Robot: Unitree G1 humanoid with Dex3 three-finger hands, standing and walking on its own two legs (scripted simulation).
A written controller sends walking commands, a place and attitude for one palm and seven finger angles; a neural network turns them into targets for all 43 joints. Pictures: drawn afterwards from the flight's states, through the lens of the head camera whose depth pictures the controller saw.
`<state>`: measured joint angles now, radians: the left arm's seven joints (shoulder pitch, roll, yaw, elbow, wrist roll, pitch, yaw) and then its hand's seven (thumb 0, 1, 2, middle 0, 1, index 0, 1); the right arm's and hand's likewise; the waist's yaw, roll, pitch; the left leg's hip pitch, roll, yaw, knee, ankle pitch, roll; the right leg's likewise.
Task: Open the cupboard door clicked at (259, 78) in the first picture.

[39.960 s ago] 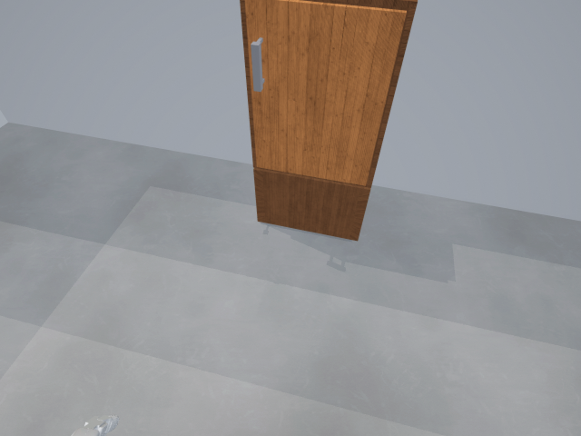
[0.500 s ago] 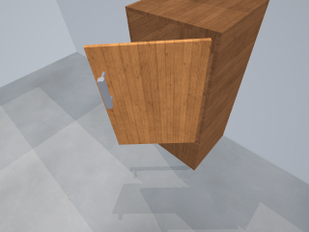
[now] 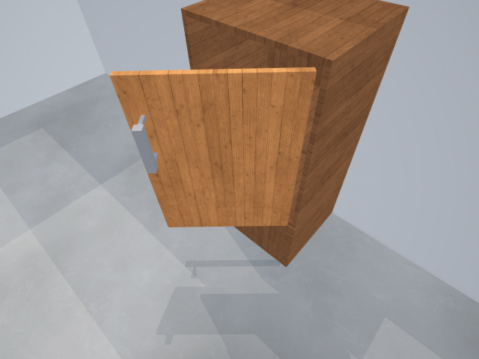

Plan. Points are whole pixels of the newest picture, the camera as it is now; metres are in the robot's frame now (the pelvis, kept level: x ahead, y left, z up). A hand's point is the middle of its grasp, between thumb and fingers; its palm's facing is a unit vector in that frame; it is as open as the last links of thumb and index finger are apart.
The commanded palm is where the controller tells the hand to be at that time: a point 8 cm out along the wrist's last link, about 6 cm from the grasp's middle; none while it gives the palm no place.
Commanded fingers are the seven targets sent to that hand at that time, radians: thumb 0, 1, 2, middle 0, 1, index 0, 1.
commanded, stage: look again from close up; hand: left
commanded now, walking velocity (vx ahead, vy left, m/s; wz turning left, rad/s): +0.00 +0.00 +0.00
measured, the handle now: (147, 144) +0.59 +0.25 +0.00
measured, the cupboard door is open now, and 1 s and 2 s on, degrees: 42 42 42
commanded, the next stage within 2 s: raise the hand with hooked fingers in 0.18 s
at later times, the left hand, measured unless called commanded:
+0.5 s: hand (134, 298) +0.22 +0.19 -0.01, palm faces +0.25 -0.96 -0.09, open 7.6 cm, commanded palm +0.13 +0.23 -0.06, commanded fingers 0.00 0.62 0.78 -0.22 -0.48 -0.22 -0.48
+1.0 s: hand (128, 317) +0.20 +0.20 -0.04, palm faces -0.07 -1.00 -0.06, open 10.4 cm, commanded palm +0.16 +0.27 -0.03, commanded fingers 0.00 0.04 0.53 -0.26 -0.86 -0.26 -0.86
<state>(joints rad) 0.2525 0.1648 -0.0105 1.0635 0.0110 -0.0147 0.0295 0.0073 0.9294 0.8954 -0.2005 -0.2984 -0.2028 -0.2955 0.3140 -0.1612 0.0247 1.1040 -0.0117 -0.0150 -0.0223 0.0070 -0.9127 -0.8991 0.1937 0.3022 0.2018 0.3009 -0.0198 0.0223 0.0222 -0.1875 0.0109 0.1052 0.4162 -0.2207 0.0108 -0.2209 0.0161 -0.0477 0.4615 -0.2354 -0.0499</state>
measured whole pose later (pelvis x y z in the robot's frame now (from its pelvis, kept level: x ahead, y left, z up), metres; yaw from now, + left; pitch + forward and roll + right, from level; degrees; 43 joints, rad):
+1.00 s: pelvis -0.03 +0.01 -0.09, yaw +3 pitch +13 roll -2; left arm 0.26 0.27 0.17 0.06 -0.28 -0.36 -0.38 0.01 0.26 0.62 -0.24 -0.71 -0.25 -0.71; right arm 0.19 -0.18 0.06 0.56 0.03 -0.19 -0.05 0.01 -0.91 -0.90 0.20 0.30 0.21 0.30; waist 0.01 0.03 -0.09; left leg -0.88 0.03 0.00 1.15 -0.50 0.02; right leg -0.84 0.00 -0.14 1.10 -0.49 -0.06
